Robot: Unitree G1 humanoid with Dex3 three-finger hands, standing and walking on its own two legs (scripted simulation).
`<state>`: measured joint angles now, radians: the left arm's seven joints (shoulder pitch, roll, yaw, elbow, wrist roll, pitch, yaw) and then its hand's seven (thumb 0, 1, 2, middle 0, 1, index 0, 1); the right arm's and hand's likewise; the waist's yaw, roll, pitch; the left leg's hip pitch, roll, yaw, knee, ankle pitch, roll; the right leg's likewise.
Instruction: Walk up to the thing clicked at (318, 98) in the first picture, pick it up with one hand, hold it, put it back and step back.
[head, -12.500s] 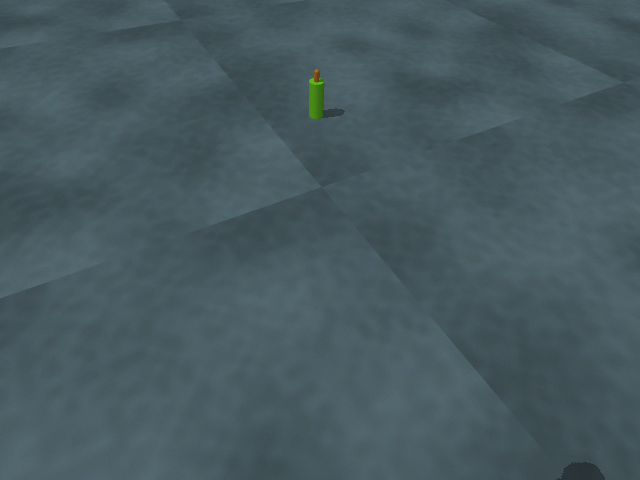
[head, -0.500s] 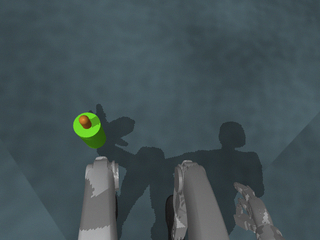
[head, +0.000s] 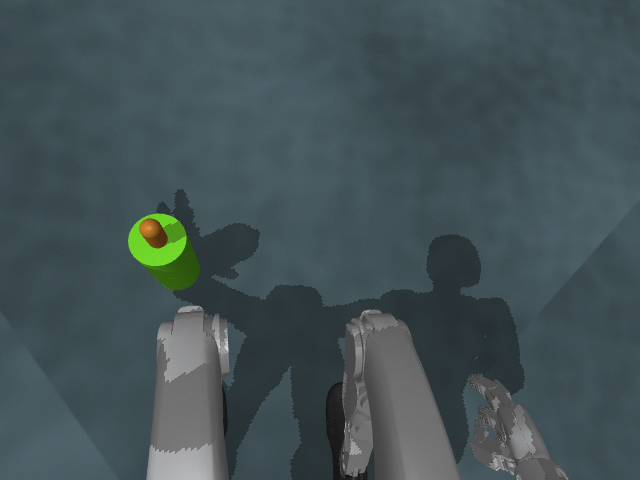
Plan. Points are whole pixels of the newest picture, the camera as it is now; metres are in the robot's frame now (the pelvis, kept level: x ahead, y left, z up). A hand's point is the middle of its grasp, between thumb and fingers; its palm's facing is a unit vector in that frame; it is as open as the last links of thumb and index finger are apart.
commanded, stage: approach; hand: left
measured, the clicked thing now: (166, 251) +0.43 +0.23 -0.29
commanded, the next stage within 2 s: close in in 0.58 s
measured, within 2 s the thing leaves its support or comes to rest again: neither
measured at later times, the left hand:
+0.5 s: hand (47, 251) +0.39 +0.35 -0.17, palm faces +0.14 -0.99 +0.07, open 17.7 cm
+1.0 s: hand (132, 276) +0.38 +0.27 -0.28, palm faces +0.11 -0.99 +0.06, open 17.6 cm
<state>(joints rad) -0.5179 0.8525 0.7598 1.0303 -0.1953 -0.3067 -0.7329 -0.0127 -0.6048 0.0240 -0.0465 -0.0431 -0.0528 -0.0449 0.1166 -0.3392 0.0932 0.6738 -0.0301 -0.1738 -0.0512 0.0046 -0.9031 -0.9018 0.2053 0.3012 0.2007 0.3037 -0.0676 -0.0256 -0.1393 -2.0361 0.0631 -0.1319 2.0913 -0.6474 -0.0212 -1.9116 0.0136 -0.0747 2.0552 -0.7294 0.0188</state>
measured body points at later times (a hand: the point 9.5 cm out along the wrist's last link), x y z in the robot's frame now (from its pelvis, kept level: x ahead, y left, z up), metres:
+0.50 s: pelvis -0.01 +0.00 -0.09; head +0.22 +0.11 +0.28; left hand +0.38 +0.41 -0.17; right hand +0.17 -0.27 -0.17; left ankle +0.09 +0.13 -0.40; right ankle +0.08 -0.13 -0.40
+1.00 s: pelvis -0.01 +0.01 -0.15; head +0.20 +0.14 +0.23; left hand +0.37 +0.33 -0.28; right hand +0.16 -0.26 -0.19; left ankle +0.09 +0.13 -0.40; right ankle +0.08 -0.13 -0.40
